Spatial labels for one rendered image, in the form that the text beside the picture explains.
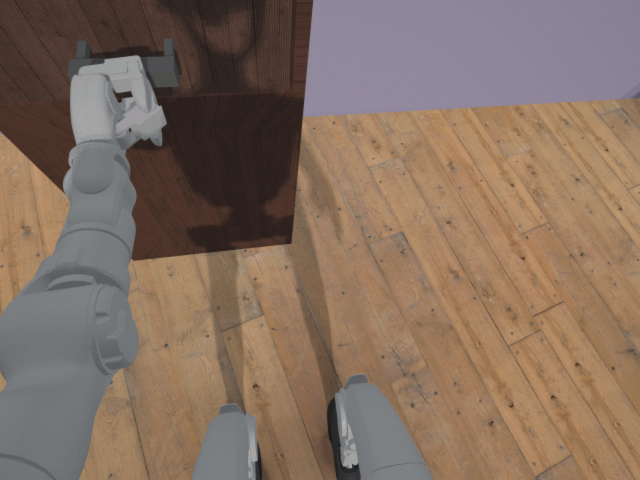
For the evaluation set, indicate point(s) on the left robot thigh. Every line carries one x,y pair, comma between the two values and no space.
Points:
228,448

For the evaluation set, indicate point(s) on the handle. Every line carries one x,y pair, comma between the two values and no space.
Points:
161,71

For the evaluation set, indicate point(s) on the robot left forearm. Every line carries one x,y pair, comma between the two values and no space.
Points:
96,243

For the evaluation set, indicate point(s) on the left robot hand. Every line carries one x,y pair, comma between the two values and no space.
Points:
95,111

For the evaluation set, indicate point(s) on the right robot shin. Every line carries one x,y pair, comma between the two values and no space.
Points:
348,449

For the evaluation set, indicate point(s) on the cabinet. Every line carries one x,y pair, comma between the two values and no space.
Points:
225,176

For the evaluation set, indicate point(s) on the drawer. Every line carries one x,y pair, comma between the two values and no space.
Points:
220,46

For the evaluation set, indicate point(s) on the robot left upper arm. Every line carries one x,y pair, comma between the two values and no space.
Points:
59,351

